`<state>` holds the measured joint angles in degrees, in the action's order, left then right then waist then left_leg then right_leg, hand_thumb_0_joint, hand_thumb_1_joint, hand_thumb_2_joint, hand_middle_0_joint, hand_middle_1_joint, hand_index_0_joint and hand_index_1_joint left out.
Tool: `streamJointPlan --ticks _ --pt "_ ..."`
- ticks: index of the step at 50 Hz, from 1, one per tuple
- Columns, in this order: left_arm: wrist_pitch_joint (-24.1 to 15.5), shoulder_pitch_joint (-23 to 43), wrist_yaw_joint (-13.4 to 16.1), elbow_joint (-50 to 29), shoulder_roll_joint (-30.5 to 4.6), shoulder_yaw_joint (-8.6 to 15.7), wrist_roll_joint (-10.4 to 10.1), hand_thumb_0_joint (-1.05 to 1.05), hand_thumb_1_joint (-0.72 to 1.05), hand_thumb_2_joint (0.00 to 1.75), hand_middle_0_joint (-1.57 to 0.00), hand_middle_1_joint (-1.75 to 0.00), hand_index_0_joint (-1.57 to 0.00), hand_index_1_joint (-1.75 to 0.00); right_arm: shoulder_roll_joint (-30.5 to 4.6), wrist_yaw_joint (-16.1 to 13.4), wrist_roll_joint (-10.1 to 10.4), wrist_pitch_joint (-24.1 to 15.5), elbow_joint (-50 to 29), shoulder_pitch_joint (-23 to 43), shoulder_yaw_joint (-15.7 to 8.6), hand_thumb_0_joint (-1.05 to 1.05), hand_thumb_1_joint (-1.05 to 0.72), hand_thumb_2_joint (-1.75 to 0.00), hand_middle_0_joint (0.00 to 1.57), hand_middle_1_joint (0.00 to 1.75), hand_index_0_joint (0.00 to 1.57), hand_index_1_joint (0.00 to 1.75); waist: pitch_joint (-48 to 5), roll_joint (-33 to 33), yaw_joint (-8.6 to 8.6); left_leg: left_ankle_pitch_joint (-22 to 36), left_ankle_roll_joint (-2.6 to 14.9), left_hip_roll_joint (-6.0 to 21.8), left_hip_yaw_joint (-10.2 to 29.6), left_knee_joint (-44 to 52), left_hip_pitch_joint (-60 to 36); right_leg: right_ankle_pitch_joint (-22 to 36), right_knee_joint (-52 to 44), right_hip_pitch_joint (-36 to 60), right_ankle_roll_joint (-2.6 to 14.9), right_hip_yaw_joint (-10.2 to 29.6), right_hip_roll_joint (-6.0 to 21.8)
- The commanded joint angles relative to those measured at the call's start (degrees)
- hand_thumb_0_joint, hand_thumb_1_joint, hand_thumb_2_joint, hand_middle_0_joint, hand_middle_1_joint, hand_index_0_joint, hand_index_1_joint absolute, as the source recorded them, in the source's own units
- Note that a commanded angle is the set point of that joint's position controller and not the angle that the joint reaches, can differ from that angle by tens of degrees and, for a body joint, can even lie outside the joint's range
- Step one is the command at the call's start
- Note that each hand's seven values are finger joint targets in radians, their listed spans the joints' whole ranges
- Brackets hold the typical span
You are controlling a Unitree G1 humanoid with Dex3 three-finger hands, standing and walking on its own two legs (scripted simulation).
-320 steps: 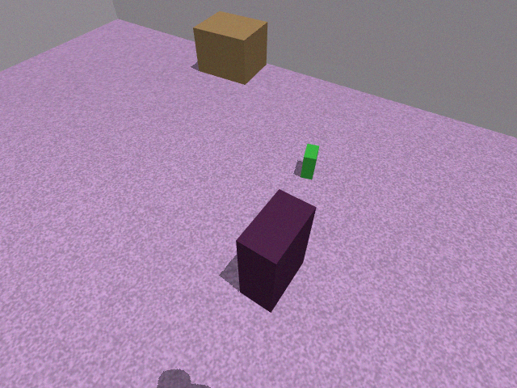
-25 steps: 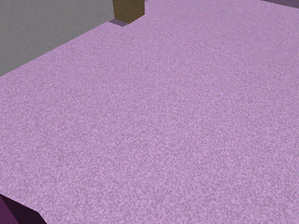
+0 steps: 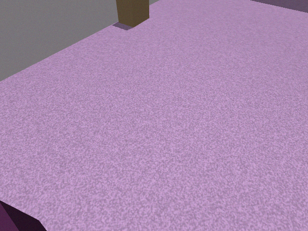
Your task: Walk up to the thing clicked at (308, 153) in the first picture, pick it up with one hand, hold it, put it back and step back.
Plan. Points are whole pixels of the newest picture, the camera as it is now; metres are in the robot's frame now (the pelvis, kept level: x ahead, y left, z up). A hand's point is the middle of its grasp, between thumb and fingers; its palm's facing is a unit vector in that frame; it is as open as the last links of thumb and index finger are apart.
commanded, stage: stand
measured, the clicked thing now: out of the picture +0.48 +1.23 -0.71
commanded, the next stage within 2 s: walk up in 0.08 s
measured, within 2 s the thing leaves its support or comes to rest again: neither
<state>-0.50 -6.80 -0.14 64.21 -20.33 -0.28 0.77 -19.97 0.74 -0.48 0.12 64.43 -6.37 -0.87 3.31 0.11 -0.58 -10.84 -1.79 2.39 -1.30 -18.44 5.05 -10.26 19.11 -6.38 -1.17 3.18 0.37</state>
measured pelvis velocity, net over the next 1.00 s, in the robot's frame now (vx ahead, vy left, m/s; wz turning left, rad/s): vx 0.34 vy -0.01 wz -0.03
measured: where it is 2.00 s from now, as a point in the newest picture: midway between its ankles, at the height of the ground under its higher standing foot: (159, 149)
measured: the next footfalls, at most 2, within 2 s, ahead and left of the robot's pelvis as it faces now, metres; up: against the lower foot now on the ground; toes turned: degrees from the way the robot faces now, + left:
left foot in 0.72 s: +0.39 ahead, +0.09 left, +0.00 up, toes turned +3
right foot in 1.20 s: +0.61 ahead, -0.18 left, +0.00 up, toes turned -7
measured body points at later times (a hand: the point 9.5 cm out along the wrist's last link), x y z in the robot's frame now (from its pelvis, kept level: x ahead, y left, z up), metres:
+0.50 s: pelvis +0.09 -0.04 -0.01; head +0.09 -0.07 +0.44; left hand +0.12 +0.30 -0.10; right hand +0.15 -0.37 -0.14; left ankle +0.10 +0.10 -0.69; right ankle +0.04 -0.14 -0.75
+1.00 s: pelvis +0.34 -0.01 -0.01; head +0.35 +0.00 +0.44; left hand +0.43 +0.30 -0.13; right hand +0.41 -0.33 -0.10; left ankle +0.35 +0.09 -0.75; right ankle +0.38 -0.18 -0.68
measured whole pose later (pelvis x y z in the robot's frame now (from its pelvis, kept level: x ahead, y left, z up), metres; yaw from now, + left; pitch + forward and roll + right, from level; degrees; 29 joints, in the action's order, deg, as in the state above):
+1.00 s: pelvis +0.34 -0.01 -0.01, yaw -2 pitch -4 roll +0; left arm -3.4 -15.4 -3.1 51.2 -24.1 2.1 -0.3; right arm -20.8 3.2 -0.3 -4.2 49.1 -15.5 -3.8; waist 4.6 -2.6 -0.6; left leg -12.7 2.4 0.0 -5.2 -23.3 6.7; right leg -15.6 57.8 -27.0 1.0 4.0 3.4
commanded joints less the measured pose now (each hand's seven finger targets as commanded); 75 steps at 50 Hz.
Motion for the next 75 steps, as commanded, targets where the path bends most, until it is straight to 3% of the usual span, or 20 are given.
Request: streamJointPlan --ticks 1,3,5,10,15,16,17,19,25,32,36,37,39,45,54,60,62,63,68,75 --pt "-1.3 2.4 0.8 -3.5 -12.7 2.6 -0.3 0.00 0.90 0.90 -0.20 -0.30 -0.20 -0.30 -11.9 -0.8 0.0 -1.3 -3.4 1.7 -2.0 0.00 -0.90 -0.90 0.20 0.30 0.20 0.30 -3.7 -0.9 -0.03 5.8 2.46 5.3 4.0 2.8 -0.7 8.9 -2.7 -1.4 2.22 3.6 6.1" --pt "-1.3 2.3 0.7 -3.5 -12.7 2.6 -0.3 0.00 0.90 0.90 -0.20 -0.30 -0.20 -0.30 -12.3 -0.8 0.0 -1.3 -3.4 2.0 -2.1 0.00 -0.90 -0.90 0.20 0.30 0.20 0.30 -3.9 -0.5 -0.01 5.3 2.59 5.5 4.0 2.5 -1.4 7.8 -2.9 -1.7 2.35 3.9 6.1" --pt "-2.1 -0.4 -1.8 -6.4 -17.4 6.5 1.4 0.00 0.90 0.90 -0.20 -0.30 -0.20 -0.30 -18.5 1.2 -1.7 -2.7 -6.2 -2.8 -6.5 0.00 -0.90 -0.90 0.20 0.30 0.20 0.30 -6.7 1.5 -0.04 -33.7 7.29 5.1 6.6 -2.4 1.3 -30.8 3.6 -7.4 5.18 6.3 3.7" --pt "-2.3 5.1 -3.0 -11.0 -13.1 6.4 1.2 0.00 0.90 0.90 -0.20 -0.30 -0.20 -0.30 -20.2 1.7 -2.1 -3.7 -8.5 -4.0 -8.7 0.00 -0.90 -0.90 0.20 0.30 0.20 0.30 4.6 9.3 -2.09 -23.1 15.01 20.3 20.9 10.4 -4.2 -15.6 19.7 -26.1 2.18 -2.6 2.4" --pt "-3.4 -9.5 -4.0 -6.9 -14.5 7.7 0.8 0.00 0.90 0.90 -0.20 -0.30 -0.20 -0.30 -18.2 2.5 -2.1 -2.4 -13.0 4.9 -8.3 0.00 -0.90 -0.90 0.20 0.30 0.20 0.30 0.2 8.6 5.97 -28.8 9.85 9.8 5.2 -1.6 15.3 -9.5 6.0 4.6 2.93 -6.0 1.0" --pt "-3.9 -18.3 -3.0 -4.1 -17.1 9.0 0.9 0.00 0.90 0.90 -0.20 -0.30 -0.20 -0.30 -14.4 2.6 -1.9 -2.3 -13.8 5.8 -7.0 0.00 -0.90 -0.90 0.20 0.30 0.20 0.30 -3.0 -0.6 9.94 -27.4 7.36 4.4 -0.2 -17.0 23.3 -10.4 3.2 16.8 3.31 -3.1 0.5" --pt "-4.4 -25.4 -2.0 -3.0 -22.6 10.6 1.7 0.00 0.90 0.90 -0.20 -0.30 -0.20 -0.30 -9.8 2.8 -1.6 -2.3 -16.0 7.3 -5.4 0.00 -0.90 -0.90 0.20 0.30 0.20 0.30 -1.3 -16.7 13.25 -25.1 4.32 -4.0 -3.7 -38.4 37.5 -29.3 -7.9 19.1 5.38 21.6 13.8" --pt "-4.6 -11.2 -1.8 -9.0 -24.3 10.1 1.3 0.00 0.90 0.90 -0.20 -0.30 -0.20 -0.30 -15.1 2.2 -0.9 -2.5 -15.8 3.9 -6.3 0.00 -0.90 -0.90 0.20 0.30 0.20 0.30 6.5 -4.3 6.97 -15.5 4.09 -1.2 9.8 -42.4 38.3 -38.0 -16.5 7.0 12.15 34.7 23.5" --pt "-5.9 -7.7 -1.2 -12.1 -16.2 7.5 -0.7 0.00 0.90 0.90 -0.20 -0.30 -0.20 -0.30 -14.1 3.4 -0.1 -3.0 -12.6 -3.9 -5.7 0.00 -0.90 -0.90 0.20 0.30 0.20 0.30 4.1 -6.0 1.68 -2.8 2.31 0.2 7.8 -32.9 29.5 8.8 -8.3 7.6 8.89 2.2 10.9" --pt "-5.4 -9.8 -1.4 -14.0 -18.3 7.5 -0.3 0.00 0.90 0.90 -0.20 -0.30 -0.20 -0.30 -12.4 4.4 -1.1 -3.1 -18.0 4.8 -5.8 0.00 -0.90 -0.90 0.20 0.30 0.20 0.30 3.0 -7.1 4.36 6.4 3.21 0.6 -1.7 -13.6 18.7 14.7 -6.7 4.2 9.50 -3.2 11.8" --pt "-4.9 -9.6 -0.7 -15.1 -18.3 7.0 -1.1 0.00 0.90 0.90 -0.20 -0.30 -0.20 -0.30 -14.7 3.6 -1.8 -3.4 -15.0 -8.7 -7.8 0.00 -0.90 -0.90 0.20 0.30 0.20 0.30 -3.2 1.0 -2.77 5.2 7.31 -2.3 -4.4 -9.9 -0.2 27.8 15.2 0.1 8.50 -7.1 10.3" --pt "-4.6 -12.4 -0.5 -15.5 -15.9 6.0 -1.3 0.00 0.90 0.90 -0.20 -0.30 -0.20 -0.30 -17.6 3.2 -2.7 -3.6 -13.4 -16.9 -9.2 0.00 -0.90 -0.90 0.20 0.30 0.20 0.30 -9.3 6.2 -6.12 -0.6 10.39 -0.5 -0.5 -10.9 -14.1 21.9 29.8 -8.7 6.54 -8.4 6.9" --pt "-4.3 -15.5 -0.1 -15.8 -16.1 6.4 -2.3 0.00 0.90 0.90 -0.20 -0.30 -0.20 -0.30 -22.9 2.4 -0.7 -4.1 -14.9 -21.1 -10.9 0.00 -0.90 -0.90 0.20 0.30 0.20 0.30 -17.9 15.3 -6.93 -10.3 20.67 20.2 41.5 0.7 -26.8 -20.1 53.4 -27.8 4.62 -0.2 -6.1" --pt "-3.7 -14.3 -1.8 -14.5 -14.8 5.4 -1.8 0.00 0.90 0.90 -0.20 -0.30 -0.20 -0.30 -15.3 1.1 0.7 -5.2 -18.6 -8.6 -7.2 0.00 -0.90 -0.90 0.20 0.30 0.20 0.30 -0.8 4.6 0.34 5.7 12.33 11.6 9.7 5.4 4.2 -6.6 45.9 -20.2 2.91 2.5 2.6" --pt "-4.1 -3.9 -4.5 -17.5 -12.6 6.5 -0.2 0.00 0.90 0.90 -0.20 -0.30 -0.20 -0.30 -16.8 2.5 0.3 -6.5 -20.7 -9.4 -7.0 0.00 -0.90 -0.90 0.20 0.30 0.20 0.30 4.8 8.6 -0.91 -1.7 13.13 9.9 2.2 6.7 9.1 6.2 16.2 -16.1 1.53 -4.2 6.0" --pt "-5.2 -13.8 -3.2 -13.9 -16.3 8.6 0.1 0.00 0.90 0.90 -0.20 -0.30 -0.20 -0.30 -14.8 1.8 0.1 -5.4 -22.0 -10.8 -6.1 0.00 -0.90 -0.90 0.20 0.30 0.20 0.30 -5.7 -3.2 5.17 6.8 9.24 6.8 0.1 -19.4 11.2 -1.1 10.6 5.8 4.54 -5.3 2.3" --pt "-6.3 -19.8 -1.9 -14.7 -23.3 10.2 0.4 0.00 0.90 0.90 -0.20 -0.30 -0.20 -0.30 -9.8 1.9 0.4 -5.2 -22.1 -17.7 -4.0 0.00 -0.90 -0.90 0.20 0.30 0.20 0.30 -9.6 -18.8 5.91 -18.8 4.71 -5.3 -0.9 -46.4 28.5 -15.0 -1.8 17.2 10.46 28.1 22.4" --pt "-5.9 -18.1 -1.7 -14.6 -24.1 10.0 -0.6 0.00 0.90 0.90 -0.20 -0.30 -0.20 -0.30 -16.0 1.1 0.2 -4.4 -20.8 -15.5 -5.4 0.00 -0.90 -0.90 0.20 0.30 0.20 0.30 -6.7 -13.8 6.57 -19.8 4.77 -3.6 3.4 -51.0 31.1 -16.3 -4.8 13.3 14.67 36.0 25.6" --pt "-6.2 -10.0 -1.0 -16.7 -16.9 7.6 -1.5 0.00 0.90 0.90 -0.20 -0.30 -0.20 -0.30 -14.1 1.7 1.3 -3.7 -17.1 -16.2 -4.9 0.00 -0.90 -0.90 0.20 0.30 0.20 0.30 -1.2 -9.2 0.79 -6.7 4.43 -0.5 7.7 -43.7 23.5 10.2 -3.4 -1.1 8.90 5.8 12.9" --pt "-6.7 -10.9 -0.7 -19.0 -17.3 7.9 -0.2 0.00 0.90 0.90 -0.20 -0.30 -0.20 -0.30 -13.3 3.2 -0.1 -2.2 -18.9 -9.9 -5.9 0.00 -0.90 -0.90 0.20 0.30 0.20 0.30 2.8 -6.5 1.92 1.6 1.11 0.1 6.5 -31.5 27.7 -1.2 -8.9 -3.0 10.12 -0.1 13.8"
